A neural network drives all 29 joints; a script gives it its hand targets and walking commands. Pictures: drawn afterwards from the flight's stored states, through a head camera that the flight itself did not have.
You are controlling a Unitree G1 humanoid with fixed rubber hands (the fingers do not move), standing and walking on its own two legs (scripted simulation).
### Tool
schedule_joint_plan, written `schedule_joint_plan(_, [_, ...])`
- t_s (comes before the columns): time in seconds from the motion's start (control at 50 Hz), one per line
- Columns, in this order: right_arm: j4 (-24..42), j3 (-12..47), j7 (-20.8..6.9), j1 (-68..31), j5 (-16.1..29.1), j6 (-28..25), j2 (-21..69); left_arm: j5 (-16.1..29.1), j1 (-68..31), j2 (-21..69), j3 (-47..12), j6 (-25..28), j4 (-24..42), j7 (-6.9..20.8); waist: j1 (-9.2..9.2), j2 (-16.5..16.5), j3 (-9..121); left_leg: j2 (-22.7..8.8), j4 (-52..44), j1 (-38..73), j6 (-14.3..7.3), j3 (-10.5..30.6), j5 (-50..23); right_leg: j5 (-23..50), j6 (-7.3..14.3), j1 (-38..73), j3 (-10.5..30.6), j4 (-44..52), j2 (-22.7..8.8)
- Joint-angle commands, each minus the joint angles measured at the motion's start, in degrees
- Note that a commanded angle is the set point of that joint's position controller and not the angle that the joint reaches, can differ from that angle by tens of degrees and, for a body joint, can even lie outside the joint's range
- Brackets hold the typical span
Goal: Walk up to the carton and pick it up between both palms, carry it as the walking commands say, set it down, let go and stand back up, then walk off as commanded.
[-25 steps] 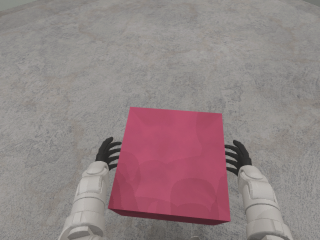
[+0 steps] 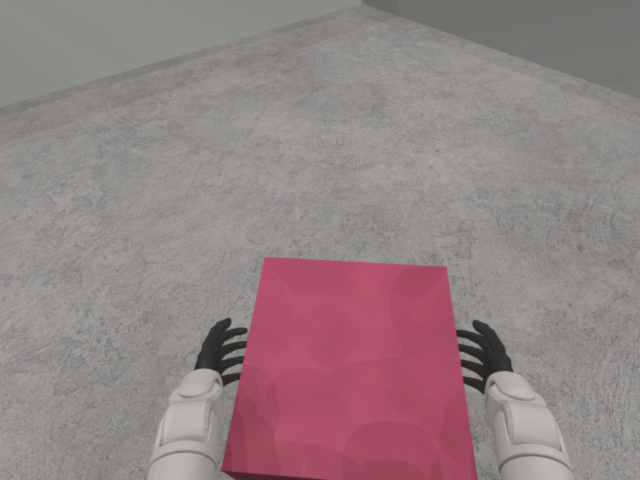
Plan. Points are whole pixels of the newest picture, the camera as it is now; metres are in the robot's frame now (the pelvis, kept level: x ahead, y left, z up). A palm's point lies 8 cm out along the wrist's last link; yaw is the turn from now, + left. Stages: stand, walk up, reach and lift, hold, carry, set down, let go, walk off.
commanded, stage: reach and lift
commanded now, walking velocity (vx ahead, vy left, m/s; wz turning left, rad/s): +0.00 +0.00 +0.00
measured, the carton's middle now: (348, 374) +0.32 -0.03 -0.10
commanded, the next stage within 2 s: hold in 1.74 s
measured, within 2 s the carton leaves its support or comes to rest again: neither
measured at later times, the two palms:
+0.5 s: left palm (196, 361) +0.29 +0.16 +0.04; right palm (509, 364) +0.27 -0.21 +0.04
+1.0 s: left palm (186, 367) +0.27 +0.16 +0.06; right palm (512, 362) +0.26 -0.21 +0.05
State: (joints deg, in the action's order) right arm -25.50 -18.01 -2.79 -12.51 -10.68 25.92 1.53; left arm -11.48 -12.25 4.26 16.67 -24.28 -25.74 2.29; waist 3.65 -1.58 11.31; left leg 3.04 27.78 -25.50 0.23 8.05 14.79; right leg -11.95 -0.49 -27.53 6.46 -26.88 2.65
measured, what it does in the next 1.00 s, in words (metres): stands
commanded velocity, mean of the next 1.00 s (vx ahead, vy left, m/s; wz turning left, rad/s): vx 0.00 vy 0.00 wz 0.00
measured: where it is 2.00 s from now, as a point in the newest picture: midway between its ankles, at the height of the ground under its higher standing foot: outside the picture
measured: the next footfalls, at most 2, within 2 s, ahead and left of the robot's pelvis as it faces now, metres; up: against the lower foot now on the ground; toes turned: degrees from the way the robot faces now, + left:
none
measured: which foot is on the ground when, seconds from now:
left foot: down 0.00-1.00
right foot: down 0.00-1.00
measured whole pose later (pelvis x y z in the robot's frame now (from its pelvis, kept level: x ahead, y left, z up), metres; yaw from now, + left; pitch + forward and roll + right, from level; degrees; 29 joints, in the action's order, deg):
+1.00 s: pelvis +0.00 +0.00 +0.01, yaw +0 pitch -5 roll +0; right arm -16.0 -14.8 1.2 -12.3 -13.9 42.1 2.5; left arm -15.0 -10.9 5.8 14.8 -41.2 -13.8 4.3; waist 2.2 -1.1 4.2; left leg 2.1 14.5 0.5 -0.2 7.7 10.3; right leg -8.1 -0.2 -2.0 6.7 -14.9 1.9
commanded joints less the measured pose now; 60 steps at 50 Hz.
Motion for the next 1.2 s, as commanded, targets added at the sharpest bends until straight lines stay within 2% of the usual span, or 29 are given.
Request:
schedule_joint_plan(0.0, [2.7, 29.3, -15.4, -28.7, 10.0, 0.7, 51.1, 9.5, -32.2, 47.6, -31.0, 0.3, 2.3, 15.6, 0.04, 0.8, 17.1, 1.8, -5.0, 4.6, 0.4, -2.6, -9.7, 17.8, -0.6, 20.8, -2.6, 1.2, 1.9])
schedule_joint_plan(0.06, [2.4, 28.7, -15.6, -29.8, 9.5, 2.5, 51.6, 8.9, -32.2, 47.0, -29.0, -1.0, 1.3, 16.8, -0.52, 1.2, 14.9, 2.0, -7.2, 4.9, -0.2, -3.3, -7.3, 14.9, -0.9, 23.2, -2.7, 3.4, 1.9])
schedule_joint_plan(0.08, [4.4, 30.1, -15.4, -27.2, 10.4, 2.9, 53.1, 10.4, -31.6, 49.0, -31.7, -1.6, 3.0, 17.1, 0.98, 2.1, 17.7, 2.0, -7.1, 9.0, -0.1, -2.6, -9.8, 17.1, -0.7, 24.8, -3.1, 3.6, 2.1])
schedule_joint_plan(0.1, [2.3, 26.4, -15.5, -29.3, 8.7, 3.3, 49.5, 8.7, -31.5, 46.9, -27.6, -2.3, -0.9, 17.4, 0.03, 1.0, 10.1, 2.1, -7.6, 4.9, -0.1, -2.9, -7.3, 14.2, -0.5, 21.3, -3.2, 4.3, 1.8])
schedule_joint_plan(0.2, [6.3, 30.1, -15.6, -29.2, 11.3, 5.5, 52.7, 12.3, -34.1, 48.8, -32.5, -4.0, 5.7, 17.6, 0.89, 1.1, 15.9, 2.1, -9.3, 12.9, -0.1, -3.2, -12.9, 19.3, -0.6, 28.2, -2.6, 6.0, 2.4])
schedule_joint_plan(0.22, [4.3, 27.7, -15.7, -29.1, 9.6, 6.4, 50.4, 10.5, -32.8, 47.1, -29.6, -4.9, 3.5, 17.7, -0.06, 2.2, 8.4, 2.0, -9.8, 10.0, -0.3, -2.8, -9.7, 15.8, -0.7, 24.7, -3.1, 6.4, 2.3])
schedule_joint_plan(0.24, [6.6, 29.9, -15.6, -29.1, 10.9, 6.5, 52.5, 11.9, -33.4, 48.7, -32.0, -5.3, 5.4, 17.6, 0.40, 1.7, 11.3, 2.0, -10.0, 11.8, -0.4, -2.9, -10.6, 16.7, -0.5, 27.9, -2.6, 6.9, 2.3])
schedule_joint_plan(0.26, [7.3, 30.3, -15.8, -31.2, 11.5, 7.2, 52.1, 11.9, -32.6, 47.9, -31.0, -5.8, 5.4, 17.8, -0.79, 2.2, 9.8, 2.2, -10.5, 10.6, -0.6, -2.9, -9.5, 15.7, -0.8, 28.0, -3.0, 7.1, 2.1])
schedule_joint_plan(0.28, [8.6, 31.6, -15.9, -30.1, 12.1, 7.8, 53.4, 12.7, -33.2, 48.7, -32.2, -6.2, 7.6, 17.8, -0.68, 2.2, 11.7, 2.3, -10.8, 11.8, -0.7, -2.7, -11.2, 18.7, -0.9, 30.7, -2.5, 6.9, 2.1])
schedule_joint_plan(0.3, [6.4, 29.4, -16.0, -30.2, 11.4, 8.4, 52.0, 11.3, -33.9, 46.7, -30.3, -6.9, 6.3, 17.7, -1.05, 1.9, 9.1, 2.1, -11.5, 12.1, -0.6, -3.0, -10.3, 17.1, -1.0, 27.9, -2.6, 7.9, 2.2])
schedule_joint_plan(0.32, [10.3, 32.9, -16.0, -29.2, 12.8, 8.7, 53.7, 13.0, -31.8, 48.9, -33.1, -7.2, 9.4, 17.7, -1.29, 3.4, 12.6, 2.2, -11.6, 15.1, -0.6, -2.6, -13.5, 19.8, -1.1, 31.8, -2.8, 7.9, 2.7])
schedule_joint_plan(0.34, [9.9, 31.4, -16.2, -30.3, 12.5, 8.9, 52.4, 12.4, -33.6, 48.2, -32.3, -7.8, 9.4, 17.8, -0.95, 1.1, 9.9, 2.2, -11.6, 13.5, -0.4, -3.1, -12.5, 19.2, -0.8, 29.6, -2.3, 8.1, 2.1])
schedule_joint_plan(0.4, [10.7, 32.6, -16.4, -30.6, 13.0, 10.6, 52.6, 13.0, -32.3, 48.8, -33.1, -9.6, 10.2, 17.7, -0.95, 2.4, 9.3, 2.0, -12.4, 16.2, -0.3, -2.9, -12.5, 18.0, -1.0, 30.8, -2.6, 9.3, 2.2])
schedule_joint_plan(0.44, [12.0, 34.5, -16.4, -28.9, 14.6, 11.1, 54.0, 14.7, -33.3, 49.6, -35.8, -10.1, 13.9, 17.6, -1.01, 1.5, 11.7, 1.9, -12.8, 18.7, -0.3, -2.6, -16.0, 21.4, -0.9, 32.3, -2.2, 9.4, 2.4])
schedule_joint_plan(0.5, [11.9, 33.1, -16.9, -29.8, 13.8, 12.0, 53.2, 13.7, -32.9, 49.6, -35.2, -11.5, 13.2, 17.5, 0.10, 0.6, 9.6, 1.6, -13.6, 20.3, 0.0, -2.2, -14.6, 18.9, -0.5, 31.3, -2.2, 10.3, 2.3])
schedule_joint_plan(0.52, [10.3, 31.9, -17.0, -29.8, 13.2, 12.5, 52.9, 13.0, -32.4, 48.9, -33.8, -12.0, 11.7, 17.4, -0.53, 2.3, 6.2, 1.5, -13.9, 18.5, -0.2, -1.9, -13.9, 17.6, -0.5, 30.7, -2.4, 10.7, 2.2])
schedule_joint_plan(0.62, [11.2, 32.6, -17.5, -30.3, 13.6, 13.4, 52.5, 13.4, -33.3, 50.4, -33.9, -13.1, 12.1, 17.8, -0.35, 0.4, 4.8, 1.3, -14.7, 19.8, 0.0, -2.4, -12.6, 16.0, -0.4, 31.7, -3.0, 11.3, 2.3])
schedule_joint_plan(0.7, [13.8, 34.5, -17.7, -30.3, 14.3, 14.1, 52.6, 13.7, -32.2, 51.2, -34.0, -13.9, 13.0, 18.0, -0.63, 1.5, 5.8, 2.1, -14.5, 21.5, 0.1, -2.8, -15.4, 19.6, -0.5, 33.2, -3.1, 11.9, 2.5])
schedule_joint_plan(0.72, [13.5, 34.4, -17.6, -29.9, 14.1, 14.4, 53.3, 13.8, -32.4, 51.0, -34.6, -13.8, 13.8, 17.9, -0.44, 3.2, 5.3, 1.7, -14.8, 22.6, -0.2, -2.6, -15.4, 18.9, -0.8, 32.4, -3.6, 11.5, 2.7])
schedule_joint_plan(0.82, [13.9, 34.6, -18.0, -30.0, 13.8, 14.4, 52.9, 12.8, -31.0, 51.2, -33.8, -14.5, 14.1, 17.5, -1.41, 1.1, 3.7, 1.9, -15.7, 21.9, 0.2, -3.2, -14.2, 18.4, -0.3, 33.4, -3.5, 11.7, 2.6])
schedule_joint_plan(0.84, [14.4, 34.8, -17.9, -29.7, 13.8, 14.3, 53.0, 13.0, -31.2, 50.7, -34.2, -14.3, 14.7, 17.4, -1.50, 2.5, 4.2, 2.1, -15.4, 23.1, 0.2, -3.3, -15.4, 19.1, -0.4, 33.1, -3.4, 12.1, 2.9])
schedule_joint_plan(0.86, [15.1, 35.2, -17.9, -30.4, 14.4, 14.2, 53.2, 13.1, -31.4, 51.1, -34.9, -14.2, 15.7, 17.4, -1.80, 0.9, 5.0, 2.4, -15.4, 23.0, 0.3, -3.7, -16.1, 20.4, -0.3, 33.3, -3.2, 11.8, 2.6])
schedule_joint_plan(0.88, [14.8, 35.4, -18.0, -31.2, 14.2, 14.5, 52.6, 13.1, -31.5, 50.8, -34.3, -14.2, 16.2, 17.2, -2.28, 3.4, 3.7, 2.0, -15.3, 23.0, 0.1, -3.4, -15.7, 19.2, -0.7, 32.2, -3.5, 11.7, 3.0])
schedule_joint_plan(0.92, [14.5, 34.6, -18.0, -30.6, 13.6, 14.2, 52.6, 13.4, -32.2, 51.2, -35.2, -14.5, 16.3, 17.3, -1.26, 2.5, 3.6, 2.3, -15.4, 22.8, 0.4, -3.6, -14.9, 18.1, -0.4, 32.2, -3.7, 12.0, 3.1])
schedule_joint_plan(1.0, [13.5, 33.9, -18.2, -32.5, 13.0, 13.9, 53.5, 12.4, -33.2, 50.5, -33.6, -14.2, 14.4, 17.9, -2.49, 3.0, 2.3, 2.5, -15.7, 21.9, 0.3, -4.3, -11.4, 13.8, -0.4, 30.9, -4.2, 12.8, 3.2])
schedule_joint_plan(1.02, [14.1, 34.8, -18.1, -31.9, 14.0, 13.5, 54.5, 12.9, -33.9, 50.6, -35.1, -13.8, 16.6, 18.1, -2.65, 0.6, 5.7, 2.7, -15.7, 22.2, 0.3, -4.6, -13.8, 16.8, -0.2, 33.2, -3.8, 12.2, 2.8])
schedule_joint_plan(1.06, [13.0, 33.5, -18.1, -31.1, 13.2, 13.4, 53.1, 12.9, -34.1, 50.1, -34.7, -13.8, 16.1, 17.9, -1.94, 1.5, 5.7, 2.7, -15.4, 24.6, 0.7, -4.8, -15.2, 17.6, -0.3, 31.0, -3.8, 12.5, 3.0])
schedule_joint_plan(1.1, [12.0, 33.4, -17.8, -32.5, 12.7, 13.4, 53.6, 12.8, -35.3, 50.2, -34.5, -13.9, 15.6, 18.0, -1.57, 1.1, 4.0, 2.4, -15.4, 22.6, 0.7, -4.7, -11.4, 14.1, -0.1, 30.4, -3.8, 12.4, 2.8])
schedule_joint_plan(1.18, [12.9, 34.4, -17.8, -32.4, 13.3, 13.7, 53.8, 12.6, -32.7, 50.4, -33.5, -14.1, 13.7, 18.4, -3.17, 2.3, 4.1, 2.7, -15.2, 21.9, 0.5, -4.8, -13.8, 16.0, -0.6, 31.0, -4.2, 12.3, 3.0])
